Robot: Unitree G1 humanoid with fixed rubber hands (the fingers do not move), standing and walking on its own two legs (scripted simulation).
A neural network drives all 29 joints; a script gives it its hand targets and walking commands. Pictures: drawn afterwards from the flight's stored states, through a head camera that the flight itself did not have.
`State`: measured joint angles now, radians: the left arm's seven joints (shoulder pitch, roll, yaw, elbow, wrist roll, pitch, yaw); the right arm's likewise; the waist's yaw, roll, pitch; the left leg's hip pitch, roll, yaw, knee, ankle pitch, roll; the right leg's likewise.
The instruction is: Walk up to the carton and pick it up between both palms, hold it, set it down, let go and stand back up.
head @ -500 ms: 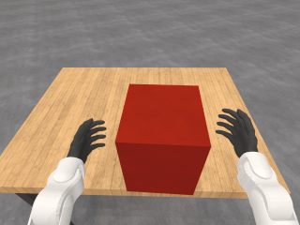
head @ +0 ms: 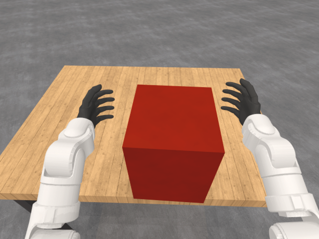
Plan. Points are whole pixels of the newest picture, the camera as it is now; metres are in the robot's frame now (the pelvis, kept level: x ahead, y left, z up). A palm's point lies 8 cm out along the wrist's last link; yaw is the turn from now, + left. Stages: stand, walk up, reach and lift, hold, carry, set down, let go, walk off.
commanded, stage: reach and lift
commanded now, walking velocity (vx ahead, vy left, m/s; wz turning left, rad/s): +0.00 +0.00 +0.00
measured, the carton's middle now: (171, 145) +0.37 -0.01 +0.04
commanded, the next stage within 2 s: none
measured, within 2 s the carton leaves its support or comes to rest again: neither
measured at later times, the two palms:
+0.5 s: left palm (89, 108) +0.39 +0.19 +0.16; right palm (245, 110) +0.39 -0.19 +0.15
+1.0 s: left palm (101, 126) +0.39 +0.18 +0.09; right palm (238, 128) +0.39 -0.19 +0.08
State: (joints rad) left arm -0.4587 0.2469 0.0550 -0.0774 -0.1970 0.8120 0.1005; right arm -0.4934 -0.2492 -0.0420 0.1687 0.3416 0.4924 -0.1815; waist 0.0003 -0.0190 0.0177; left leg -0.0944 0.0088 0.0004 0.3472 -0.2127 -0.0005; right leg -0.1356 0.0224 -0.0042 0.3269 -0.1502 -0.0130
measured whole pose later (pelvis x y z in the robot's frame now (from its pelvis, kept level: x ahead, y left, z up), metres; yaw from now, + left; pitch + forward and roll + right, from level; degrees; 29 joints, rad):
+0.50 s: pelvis +0.00 +0.00 +0.00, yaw +0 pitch -3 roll +0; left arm -0.69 0.28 0.06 0.37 -0.16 0.65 0.09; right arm -0.71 -0.27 -0.04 0.60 0.36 0.40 -0.17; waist 0.00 -0.02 0.04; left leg -0.09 0.01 0.00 0.35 -0.21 0.00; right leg -0.14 0.02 0.00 0.33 -0.15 -0.01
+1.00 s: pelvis +0.00 +0.00 +0.00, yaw +0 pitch +1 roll +0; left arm -0.60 0.17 0.06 0.74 -0.13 0.01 0.06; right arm -0.61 -0.20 -0.04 0.81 0.28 0.03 -0.09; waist 0.00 -0.01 0.01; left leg -0.15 0.01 0.00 0.35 -0.21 0.00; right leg -0.19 0.02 0.00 0.32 -0.15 -0.02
